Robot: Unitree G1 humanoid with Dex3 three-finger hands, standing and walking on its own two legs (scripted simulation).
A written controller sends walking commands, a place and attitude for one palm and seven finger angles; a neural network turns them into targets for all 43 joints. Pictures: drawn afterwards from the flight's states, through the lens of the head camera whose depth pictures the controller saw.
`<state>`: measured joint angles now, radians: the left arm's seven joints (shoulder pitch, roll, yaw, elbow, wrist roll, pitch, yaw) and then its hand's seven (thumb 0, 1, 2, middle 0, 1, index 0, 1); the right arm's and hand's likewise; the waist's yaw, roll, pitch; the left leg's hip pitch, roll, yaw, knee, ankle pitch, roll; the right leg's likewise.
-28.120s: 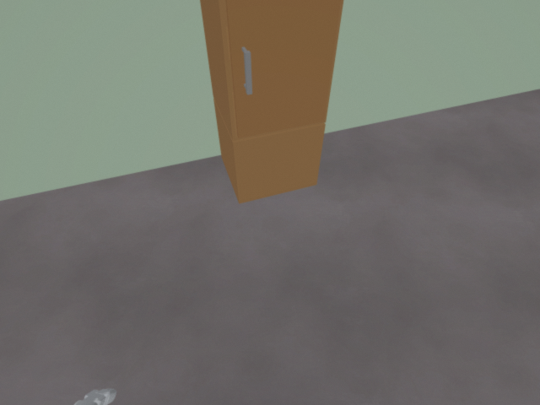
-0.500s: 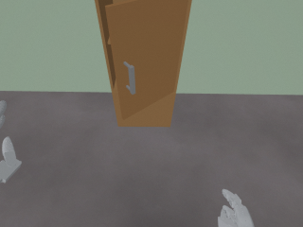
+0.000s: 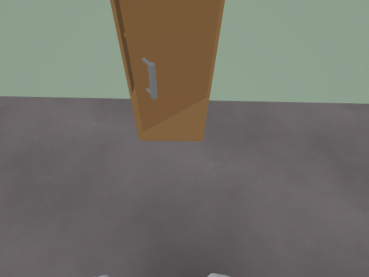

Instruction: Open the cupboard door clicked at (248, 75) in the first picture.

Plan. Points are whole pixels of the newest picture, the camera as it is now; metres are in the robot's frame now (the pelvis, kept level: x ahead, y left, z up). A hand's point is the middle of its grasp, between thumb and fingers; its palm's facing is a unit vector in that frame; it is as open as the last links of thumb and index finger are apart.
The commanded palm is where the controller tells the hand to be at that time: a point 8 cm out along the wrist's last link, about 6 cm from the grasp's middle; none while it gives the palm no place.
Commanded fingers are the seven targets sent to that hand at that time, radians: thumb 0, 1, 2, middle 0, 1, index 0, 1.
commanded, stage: let the arm hang, fingers relaxed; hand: left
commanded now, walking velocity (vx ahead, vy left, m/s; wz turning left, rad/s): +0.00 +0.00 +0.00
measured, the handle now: (149, 79) +0.76 +0.15 -0.04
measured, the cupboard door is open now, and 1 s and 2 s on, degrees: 39 39 39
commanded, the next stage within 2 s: look to check the result in 0.78 s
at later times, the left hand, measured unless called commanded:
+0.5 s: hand out of the picture +0.04 +0.19 -0.15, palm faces +0.01 -0.96 -0.26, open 7.3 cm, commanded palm none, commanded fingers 0.00 0.90 0.90 -0.20 -0.30 -0.20 -0.30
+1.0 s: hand out of the picture +0.06 +0.19 -0.16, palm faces +0.02 -0.97 -0.23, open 7.3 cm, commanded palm none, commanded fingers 0.00 0.90 0.90 -0.20 -0.30 -0.20 -0.30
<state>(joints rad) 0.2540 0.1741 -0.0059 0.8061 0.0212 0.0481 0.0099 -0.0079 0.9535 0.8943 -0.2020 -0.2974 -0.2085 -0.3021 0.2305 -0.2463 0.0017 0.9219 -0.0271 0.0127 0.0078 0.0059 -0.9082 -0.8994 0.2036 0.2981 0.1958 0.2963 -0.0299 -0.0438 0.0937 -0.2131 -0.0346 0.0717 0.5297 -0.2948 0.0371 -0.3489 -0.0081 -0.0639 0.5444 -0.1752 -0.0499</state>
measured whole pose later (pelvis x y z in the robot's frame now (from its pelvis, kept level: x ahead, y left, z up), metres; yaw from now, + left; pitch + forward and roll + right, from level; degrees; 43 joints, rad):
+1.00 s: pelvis +0.04 +0.00 +0.01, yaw +0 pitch -1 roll +0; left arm 0.21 0.18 0.01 1.15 0.01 -0.02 0.02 0.00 0.91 0.90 -0.20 -0.30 -0.20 -0.30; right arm 0.26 -0.19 0.00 1.14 -0.02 -0.01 -0.03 0.00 -0.91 -0.90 0.20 0.30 0.19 0.30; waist -0.01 0.02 0.06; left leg -0.06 -0.02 0.05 0.35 -0.27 0.03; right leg -0.19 0.02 -0.08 0.37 -0.15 -0.05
